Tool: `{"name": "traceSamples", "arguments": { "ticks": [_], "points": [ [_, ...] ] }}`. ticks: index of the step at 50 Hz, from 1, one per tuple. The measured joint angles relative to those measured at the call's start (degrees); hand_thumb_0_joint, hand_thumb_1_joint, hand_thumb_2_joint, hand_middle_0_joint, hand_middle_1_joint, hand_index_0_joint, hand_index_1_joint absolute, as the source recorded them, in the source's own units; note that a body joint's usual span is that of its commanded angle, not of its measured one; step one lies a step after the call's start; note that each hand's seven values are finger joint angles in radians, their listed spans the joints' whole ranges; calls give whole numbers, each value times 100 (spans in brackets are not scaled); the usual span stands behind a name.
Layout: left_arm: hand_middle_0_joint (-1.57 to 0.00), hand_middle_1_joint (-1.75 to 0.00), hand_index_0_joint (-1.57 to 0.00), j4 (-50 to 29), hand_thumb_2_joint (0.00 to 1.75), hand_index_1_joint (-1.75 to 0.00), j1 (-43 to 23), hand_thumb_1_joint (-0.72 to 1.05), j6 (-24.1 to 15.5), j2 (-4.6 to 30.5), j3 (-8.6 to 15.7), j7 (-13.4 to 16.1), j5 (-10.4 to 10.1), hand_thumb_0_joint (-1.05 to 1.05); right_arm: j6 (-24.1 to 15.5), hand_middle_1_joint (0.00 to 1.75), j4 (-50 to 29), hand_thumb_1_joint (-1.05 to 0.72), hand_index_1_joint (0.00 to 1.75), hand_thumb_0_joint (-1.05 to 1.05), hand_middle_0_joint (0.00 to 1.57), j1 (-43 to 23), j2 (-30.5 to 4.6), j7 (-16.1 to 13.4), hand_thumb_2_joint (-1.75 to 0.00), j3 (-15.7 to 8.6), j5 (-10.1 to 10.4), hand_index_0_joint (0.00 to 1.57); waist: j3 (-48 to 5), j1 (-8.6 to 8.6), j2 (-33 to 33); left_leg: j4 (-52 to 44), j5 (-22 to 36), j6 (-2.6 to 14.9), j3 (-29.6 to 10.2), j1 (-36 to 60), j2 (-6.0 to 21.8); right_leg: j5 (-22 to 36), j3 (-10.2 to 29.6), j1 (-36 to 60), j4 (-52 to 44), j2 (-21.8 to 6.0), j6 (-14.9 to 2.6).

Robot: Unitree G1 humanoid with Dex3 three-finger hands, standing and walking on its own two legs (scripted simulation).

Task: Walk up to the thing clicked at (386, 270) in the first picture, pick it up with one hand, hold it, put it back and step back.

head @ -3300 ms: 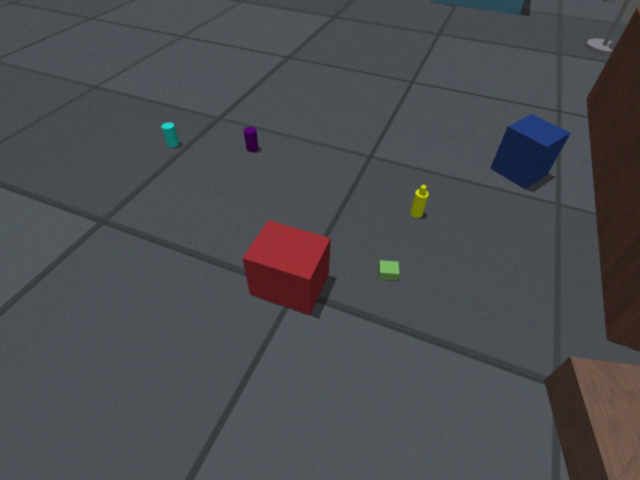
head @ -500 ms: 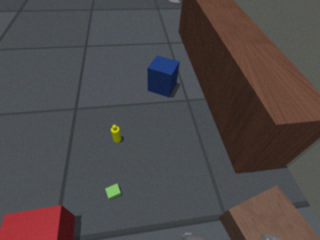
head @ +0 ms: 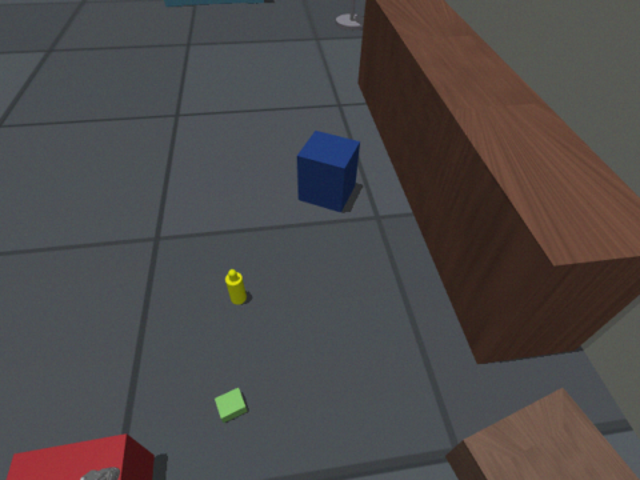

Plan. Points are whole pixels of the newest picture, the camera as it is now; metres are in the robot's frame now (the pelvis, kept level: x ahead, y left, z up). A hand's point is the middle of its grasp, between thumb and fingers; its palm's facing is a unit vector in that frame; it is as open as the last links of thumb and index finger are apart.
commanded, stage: walk up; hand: left
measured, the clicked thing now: (231, 405) +0.47 +0.25 -0.75
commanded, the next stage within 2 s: none
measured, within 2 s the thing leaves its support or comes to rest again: neither
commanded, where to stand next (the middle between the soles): +0.06 +0.01 m, yaw +0 degrees
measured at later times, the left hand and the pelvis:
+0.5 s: hand out of the picture +0.08 +0.25 -0.14, palm faces +0.02 -0.94 -0.34, open 7.3 cm; pelvis +0.00 +0.00 +0.01, yaw +1 degrees
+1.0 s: hand out of the picture +0.08 +0.32 -0.16, palm faces +0.01 -0.90 -0.43, open 7.3 cm; pelvis -0.04 +0.04 -0.01, yaw +3 degrees
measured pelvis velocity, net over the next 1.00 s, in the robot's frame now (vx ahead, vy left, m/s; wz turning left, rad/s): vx -0.04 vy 0.04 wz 0.05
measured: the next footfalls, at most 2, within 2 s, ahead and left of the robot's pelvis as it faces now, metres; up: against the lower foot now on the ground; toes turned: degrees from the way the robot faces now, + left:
left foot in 1.02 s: -0.02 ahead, +0.18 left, +0.00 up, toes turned +2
right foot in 1.42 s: +0.09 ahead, -0.14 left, +0.00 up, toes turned -1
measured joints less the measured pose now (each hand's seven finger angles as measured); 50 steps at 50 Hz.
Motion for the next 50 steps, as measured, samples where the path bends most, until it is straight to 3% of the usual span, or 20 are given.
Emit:
{"name": "traceSamples", "arguments": {
  "ticks": [14,37,42,45,47,50],
  "points": [
    [-20,-30,-20,575,90,-30,-46,91,43,-73,66,-52,35,0,0,30,357,-91,30,0,20,-231,-25,-6,-90,-40,-27,20,-107,69,47,-829,448,-29,-52,405,21,463,-77,474,-913,40,1],
    [-20,-30,-20,632,90,-30,131,91,61,-130,153,-38,56,0,53,30,390,-91,30,0,20,-131,81,-3,-90,-98,-57,20,-140,85,82,-954,475,-12,-116,434,-5,487,-143,553,-1079,14,29],
    [-20,-30,-21,245,90,-30,-90,91,90,-85,256,101,-31,0,278,30,55,-91,30,0,20,-355,-129,19,-90,-277,-35,20,237,76,157,-91,294,54,-153,-130,-63,375,-153,162,-573,-54,25],
    [-20,-30,-21,-31,90,-30,-207,91,147,-22,303,183,63,0,441,30,-249,-91,30,0,20,-429,-287,59,-90,-396,-73,20,444,91,144,1526,-727,108,-308,-774,-260,354,-92,-130,-277,-174,34],
    [-20,-30,-21,-177,90,-30,-256,91,186,52,323,216,143,0,486,30,-427,-91,30,0,20,-411,-346,91,-90,-459,-77,20,518,48,114,2150,-1022,150,-358,-976,-279,357,-72,-314,-121,-262,65],
    [-20,-30,-21,-308,90,-30,-290,91,274,197,329,168,278,0,318,30,-466,-91,30,0,20,-156,-346,104,-90,-498,-96,20,402,-24,26,1174,-917,137,-269,-571,-68,128,-98,-646,359,-397,48]
  ]
}}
